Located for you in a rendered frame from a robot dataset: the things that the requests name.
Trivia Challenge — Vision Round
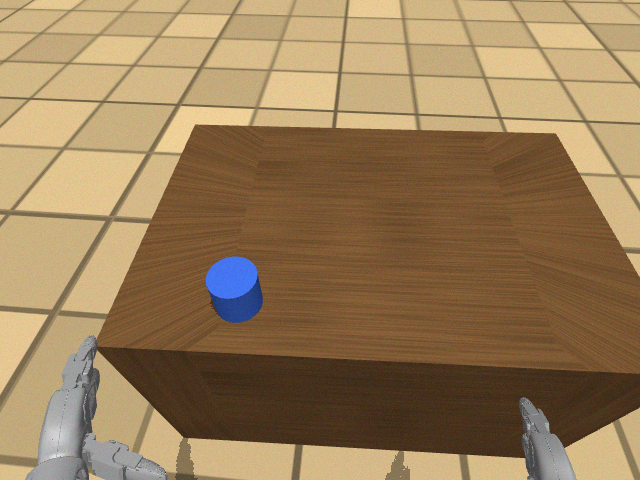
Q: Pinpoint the right robot hand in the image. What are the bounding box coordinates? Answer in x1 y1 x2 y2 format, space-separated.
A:
519 397 576 480

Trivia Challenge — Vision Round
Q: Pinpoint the left robot arm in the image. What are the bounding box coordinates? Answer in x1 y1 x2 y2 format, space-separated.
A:
25 457 89 480

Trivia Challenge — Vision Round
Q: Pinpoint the can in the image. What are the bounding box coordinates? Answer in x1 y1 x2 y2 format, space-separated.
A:
206 256 263 323

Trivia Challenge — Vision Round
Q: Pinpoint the left robot hand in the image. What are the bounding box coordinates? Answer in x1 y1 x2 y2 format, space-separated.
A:
37 335 167 480

